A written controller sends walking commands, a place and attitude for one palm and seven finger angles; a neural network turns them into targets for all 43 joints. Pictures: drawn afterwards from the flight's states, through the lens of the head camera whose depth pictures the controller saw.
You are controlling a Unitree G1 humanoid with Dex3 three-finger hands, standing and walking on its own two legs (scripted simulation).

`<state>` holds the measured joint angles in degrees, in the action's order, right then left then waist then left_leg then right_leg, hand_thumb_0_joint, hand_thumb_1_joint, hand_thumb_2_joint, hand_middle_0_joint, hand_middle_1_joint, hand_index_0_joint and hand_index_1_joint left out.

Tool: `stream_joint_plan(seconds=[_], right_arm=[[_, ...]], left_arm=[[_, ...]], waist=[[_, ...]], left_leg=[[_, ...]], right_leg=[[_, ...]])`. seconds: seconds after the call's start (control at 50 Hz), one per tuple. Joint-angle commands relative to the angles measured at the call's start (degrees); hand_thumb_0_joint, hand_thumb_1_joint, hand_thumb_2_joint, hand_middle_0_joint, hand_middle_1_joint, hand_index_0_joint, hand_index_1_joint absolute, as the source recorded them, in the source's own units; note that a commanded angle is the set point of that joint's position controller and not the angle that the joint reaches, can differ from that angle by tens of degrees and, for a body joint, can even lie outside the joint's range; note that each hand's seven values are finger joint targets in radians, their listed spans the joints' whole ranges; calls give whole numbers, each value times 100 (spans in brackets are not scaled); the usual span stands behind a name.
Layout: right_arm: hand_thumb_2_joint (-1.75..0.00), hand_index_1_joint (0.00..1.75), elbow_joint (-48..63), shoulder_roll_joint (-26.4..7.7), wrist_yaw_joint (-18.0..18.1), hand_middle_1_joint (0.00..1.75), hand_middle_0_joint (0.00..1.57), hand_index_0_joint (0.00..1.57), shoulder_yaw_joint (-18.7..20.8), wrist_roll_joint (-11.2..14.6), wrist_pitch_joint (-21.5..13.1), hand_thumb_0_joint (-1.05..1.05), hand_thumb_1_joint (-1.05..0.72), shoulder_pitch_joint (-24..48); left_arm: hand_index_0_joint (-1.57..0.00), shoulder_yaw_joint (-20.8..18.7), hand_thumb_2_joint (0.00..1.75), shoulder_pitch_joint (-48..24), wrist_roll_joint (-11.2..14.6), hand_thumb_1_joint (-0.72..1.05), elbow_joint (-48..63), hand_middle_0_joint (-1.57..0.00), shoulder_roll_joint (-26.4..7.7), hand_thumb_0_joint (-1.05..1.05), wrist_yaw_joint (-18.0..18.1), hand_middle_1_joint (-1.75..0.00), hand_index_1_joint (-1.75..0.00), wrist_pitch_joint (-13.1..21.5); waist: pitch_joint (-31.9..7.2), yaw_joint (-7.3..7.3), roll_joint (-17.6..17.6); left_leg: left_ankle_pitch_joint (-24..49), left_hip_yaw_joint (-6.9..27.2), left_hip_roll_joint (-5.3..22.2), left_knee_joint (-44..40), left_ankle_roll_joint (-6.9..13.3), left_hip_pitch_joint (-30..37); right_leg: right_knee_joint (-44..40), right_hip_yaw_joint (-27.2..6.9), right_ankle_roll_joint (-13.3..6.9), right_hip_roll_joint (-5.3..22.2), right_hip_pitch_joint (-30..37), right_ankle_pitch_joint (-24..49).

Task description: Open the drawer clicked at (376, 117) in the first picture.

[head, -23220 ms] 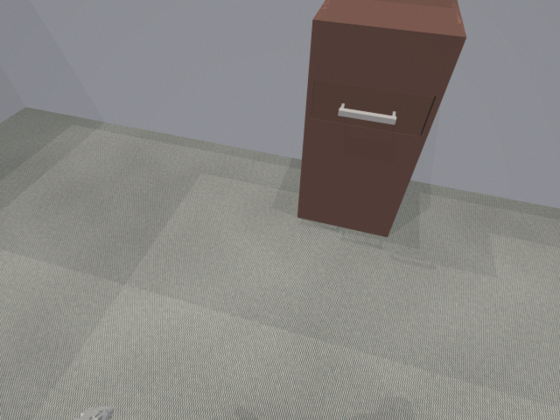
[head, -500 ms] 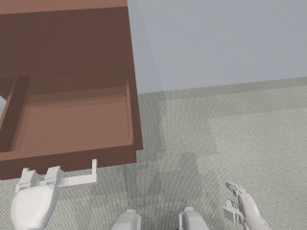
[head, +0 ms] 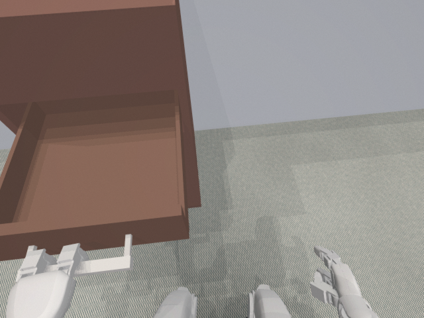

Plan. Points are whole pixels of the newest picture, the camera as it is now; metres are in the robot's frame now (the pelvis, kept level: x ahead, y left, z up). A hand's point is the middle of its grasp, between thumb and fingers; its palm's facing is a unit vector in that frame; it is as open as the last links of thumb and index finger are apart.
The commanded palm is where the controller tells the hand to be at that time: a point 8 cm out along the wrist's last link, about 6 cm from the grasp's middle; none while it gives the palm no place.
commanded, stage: pull the drawer open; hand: left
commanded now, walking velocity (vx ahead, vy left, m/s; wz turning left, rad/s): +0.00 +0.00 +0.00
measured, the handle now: (78, 257) +0.22 +0.27 -0.02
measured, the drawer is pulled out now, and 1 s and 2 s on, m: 0.30 0.30 0.30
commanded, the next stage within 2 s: open the thumb to release the handle in 0.26 s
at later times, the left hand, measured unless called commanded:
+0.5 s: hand (62, 295) +0.16 +0.28 -0.04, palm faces -0.07 -0.02 -1.00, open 5.9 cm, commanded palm +0.14 +0.27 +0.00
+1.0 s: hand (60, 301) +0.15 +0.28 -0.04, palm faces -0.08 -0.02 -1.00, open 13.4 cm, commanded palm +0.14 +0.27 +0.01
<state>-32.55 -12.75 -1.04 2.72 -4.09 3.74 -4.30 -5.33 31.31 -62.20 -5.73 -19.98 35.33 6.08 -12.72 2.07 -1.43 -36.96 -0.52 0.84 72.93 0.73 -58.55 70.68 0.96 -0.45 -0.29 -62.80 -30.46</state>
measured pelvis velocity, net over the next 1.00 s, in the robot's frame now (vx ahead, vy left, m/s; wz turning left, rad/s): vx -0.01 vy -0.01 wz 0.02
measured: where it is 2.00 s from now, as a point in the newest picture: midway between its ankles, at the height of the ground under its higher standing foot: outside the picture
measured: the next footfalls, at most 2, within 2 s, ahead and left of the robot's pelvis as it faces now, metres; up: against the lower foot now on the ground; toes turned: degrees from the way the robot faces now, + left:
none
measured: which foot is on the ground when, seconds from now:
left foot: down 0.00-1.00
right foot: down 0.00-1.00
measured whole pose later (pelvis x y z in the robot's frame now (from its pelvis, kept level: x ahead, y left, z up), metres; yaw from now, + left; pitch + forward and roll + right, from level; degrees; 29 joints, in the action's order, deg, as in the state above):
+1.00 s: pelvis -0.01 -0.01 +0.00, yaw +1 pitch +22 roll -1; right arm -33.8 -13.9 0.8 3.2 -3.7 2.0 -4.8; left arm -5.6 26.6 -61.9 -9.9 -19.8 36.1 5.7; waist -12.8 2.7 -2.3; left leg -36.0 1.1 0.4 73.9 -0.2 -60.2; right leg 71.7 2.5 -1.4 0.3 -63.9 -30.2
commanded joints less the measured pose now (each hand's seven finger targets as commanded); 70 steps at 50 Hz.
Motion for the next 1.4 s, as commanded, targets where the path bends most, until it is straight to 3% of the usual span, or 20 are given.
stream_joint_plan(seconds=[0.0, 0.04, 0.1, 0.16, 0.32, 0.34, 0.36, 0.4, 0.44, 0.48, 0.56, 0.64, 0.7, 0.74, 0.9, 1.02, 1.06, 1.2, 1.3, 1.38], right_arm=[[-90, 30, 845, -666, 72, 30, 20, 20, 245, -21, -260, 0, -90, 459], [-90, 30, 856, -643, 87, 30, 20, 20, 257, -24, -252, 0, -90, 474], [-90, 30, 836, -650, 106, 30, 20, 20, 250, -15, -255, 0, -90, 493], [-90, 30, 869, -642, 117, 30, 20, 20, 245, -18, -264, 0, -90, 536], [-90, 30, 819, -641, 144, 30, 20, 20, 260, -23, -256, 0, -90, 473], [-90, 30, 698, -756, 168, 30, 20, 20, 227, -29, -302, 0, -90, 420], [-90, 30, 634, -716, 223, 30, 20, 20, 266, -46, -372, 0, -90, 348], [-90, 30, 578, -722, 220, 30, 20, 20, 263, -63, -418, 0, -90, 311], [-90, 30, 665, -744, 197, 30, 20, 20, 299, -51, -409, 0, -90, 272], [-90, 30, 679, -749, 200, 30, 20, 20, 302, -24, -381, 0, -90, 236], [-90, 30, 699, -771, 274, 30, 20, 20, 266, 40, -333, 0, -90, 287], [-90, 30, 633, -755, 346, 30, 20, 20, 236, 55, -343, 0, -90, 292], [-90, 30, 628, -750, 337, 30, 20, 20, 215, 45, -363, 0, -90, 300], [-90, 30, 615, -749, 330, 30, 20, 20, 227, 39, -377, 0, -90, 289], [-90, 30, 655, -770, 260, 30, 20, 20, 257, 18, -416, 0, -90, 299], [-90, 30, 676, -782, 286, 30, 20, 20, 253, 44, -446, 0, -90, 284], [-90, 30, 651, -806, 321, 30, 20, 20, 230, 46, -448, 0, -90, 304], [-90, 30, 567, -802, 342, 30, 20, 20, 220, 81, -466, 0, -90, 243], [-90, 30, 602, -811, 388, 30, 20, 20, 216, 118, -505, 0, -90, 189], [-90, 30, 587, -808, 448, 30, 20, 20, 187, 147, -522, 0, -90, 173]], left_arm=[[-40, -667, 90, 1469, 91, 90, 846, -40, -787, 0, 297, -135, -135, 8], [-40, -714, 90, 1598, 108, 90, 860, -40, -790, 0, 282, -135, -135, 33], [-40, -745, 90, 1381, 92, 90, 817, -40, -841, 0, 270, -135, -135, 80], [-40, -833, 90, 1508, 83, 90, 883, -40, -896, 0, 283, -135, -135, 120], [-40, -839, 90, 1328, 95, 90, 784, -40, -889, 0, 285, -135, -135, 148], [-40, -497, 90, -443, 36, 90, 937, -40, -866, 0, 357, -135, -135, 181], [-40, -780, 87, -544, -5, 83, 888, -40, -959, 0, 434, -134, -134, 259], [-38, -803, 81, -27, -43, 69, 436, -38, -933, 0, 464, -133, -133, 236], [-38, -814, 75, 144, 1, 55, 661, -38, -982, 0, 473, -131, -131, 157], [-36, -700, 69, 171, 59, 41, 722, -36, -910, 0, 437, -130, -130, 17], [-35, -555, 57, 131, 158, 13, 702, -35, -871, 0, 316, -127, -127, -208], [-32, -553, 45, -11, 140, -15, 496, -32, -920, 0, 241, -124, -124, -173], [-31, -559, 36, 24, 90, -36, 449, -31, -946, 0, 230, -122, -122, -75], [-30, -602, 30, 9, 85, -50, 418, -30, -967, 0, 247, -120, -120, -16], [-30, -552, 30, -140, 39, -50, 518, -30, -913, 0, 358, -120, -120, 53], [-30, -471, 30, -336, 88, -50, 525, -30, -884, 0, 338, -120, -120, -86], [-30, -638, 30, -448, 71, -50, 480, -30, -1056, 0, 340, -120, -120, -96], [-30, -517, 30, -930, 16, -50, 193, -30, -1009, 0, 347, -120, -120, -181], [-30, -568, 30, -952, 144, -50, 452, -30, -1146, 0, 275, -120, -120, -248], [-30, -591, 30, -1002, 237, -50, 564, -30, -1184, 0, 228, -120, -120, -287]], waist=[[-1401, 378, -229], [-1418, 397, -64], [-1246, 342, -56], [-1399, 417, -183], [-1364, 343, -5], [-1140, -174, 69], [-1253, -30, -5], [-1318, 106, -108], [-1776, 206, -193], [-1977, 178, -173], [-1708, 92, 8], [-1372, 51, 364], [-1296, 127, -15], [-1270, 111, 45], [-1315, 88, -226], [-1302, 5, 97], [-1346, 49, -13], [-1177, -21, -103], [-1622, 24, -168], [-1476, -66, -32]], left_leg=[[2682, 87, -195, -1031, 4, 1103], [2667, 56, -209, -989, 25, 1023], [2434, 87, -212, -983, 34, 913], [2576, 87, -209, -1001, 32, 944], [2480, 27, -220, -907, 56, 879], [2185, 120, -182, -684, 65, 751], [2103, 126, -186, -743, 77, 640], [2171, 94, -205, -733, 56, 742], [2448, 58, -228, -757, 39, 982], [2637, 57, -224, -797, 27, 1148], [2512, 77, -218, -925, 71, 1029], [2047, 56, -209, -956, 104, 762], [2007, 56, -218, -1003, 93, 822], [1940, 46, -209, -969, 101, 802], [1930, 100, -207, -983, 72, 896], [1741, 81, -191, -1001, 105, 821], [1742, 99, -193, -1018, 104, 771], [1518, 86, -189, -1060, 95, 762], [1725, 52, -203, -1133, 114, 968], [1763, 33, -183, -1206, 132, 1055]], right_leg=[[-712, 225, -342, -128, 1252, 1991], [-721, 183, -328, -125, 1364, 2144], [-725, 193, -326, -120, 1205, 1913], [-684, 197, -352, -114, 1290, 2015], [-727, 133, -312, -95, 1322, 2190], [-700, 97, -245, -54, 711, 1891], [-635, 199, -243, -57, 789, 1693], [-590, 224, -275, -80, 759, 1668], [-591, 179, -287, -75, 1020, 1926], [-620, 188, -273, -64, 1198, 2134], [-812, 189, -246, -61, 1418, 2197], [-939, 136, -201, -43, 1415, 1875], [-899, 187, -246, -47, 1249, 1633], [-937, 167, -244, -52, 1207, 1551], [-860, 254, -282, -72, 954, 1306], [-1009, 208, -234, -51, 1085, 1239], [-965, 208, -251, -49, 1100, 1208], [-1053, 205, -239, -50, 955, 912], [-1130, 150, -215, -42, 1381, 1208], [-1299, 118, -178, -30, 1524, 1337]])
